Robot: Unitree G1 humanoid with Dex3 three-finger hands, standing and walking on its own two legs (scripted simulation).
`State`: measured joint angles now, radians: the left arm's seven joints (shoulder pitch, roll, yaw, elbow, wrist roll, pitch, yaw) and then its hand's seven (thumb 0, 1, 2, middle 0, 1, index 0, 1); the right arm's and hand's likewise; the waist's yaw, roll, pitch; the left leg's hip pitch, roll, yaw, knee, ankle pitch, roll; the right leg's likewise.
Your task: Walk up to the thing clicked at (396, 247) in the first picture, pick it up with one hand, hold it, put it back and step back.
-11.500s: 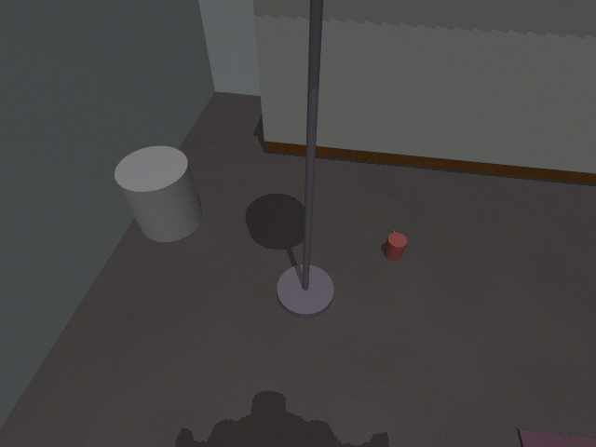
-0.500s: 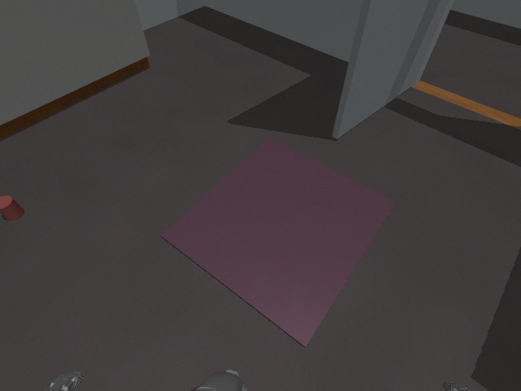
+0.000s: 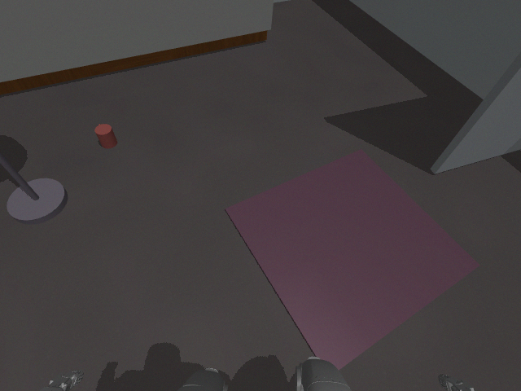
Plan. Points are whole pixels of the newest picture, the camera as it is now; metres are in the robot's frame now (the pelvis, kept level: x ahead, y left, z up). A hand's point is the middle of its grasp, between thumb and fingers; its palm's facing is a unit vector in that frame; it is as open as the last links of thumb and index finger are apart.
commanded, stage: walk up
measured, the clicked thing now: (105, 134) +1.28 +0.78 -0.70
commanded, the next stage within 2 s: stand in 1.96 s
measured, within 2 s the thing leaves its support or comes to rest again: neither
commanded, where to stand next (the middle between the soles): +0.06 -0.04 m, yaw +24 degrees
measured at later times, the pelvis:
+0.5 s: pelvis -0.01 -0.02 -0.01, yaw +18 degrees
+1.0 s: pelvis -0.01 -0.01 +0.00, yaw +26 degrees
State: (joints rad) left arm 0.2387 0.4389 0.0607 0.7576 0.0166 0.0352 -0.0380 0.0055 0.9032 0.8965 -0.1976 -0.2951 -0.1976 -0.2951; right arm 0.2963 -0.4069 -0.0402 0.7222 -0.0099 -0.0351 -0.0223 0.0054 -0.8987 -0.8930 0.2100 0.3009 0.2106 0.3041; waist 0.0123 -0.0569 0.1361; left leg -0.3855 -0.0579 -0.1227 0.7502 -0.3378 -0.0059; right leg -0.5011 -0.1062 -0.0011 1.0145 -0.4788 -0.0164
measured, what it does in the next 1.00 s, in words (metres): steps on the spot, turning left: right foot, then left foot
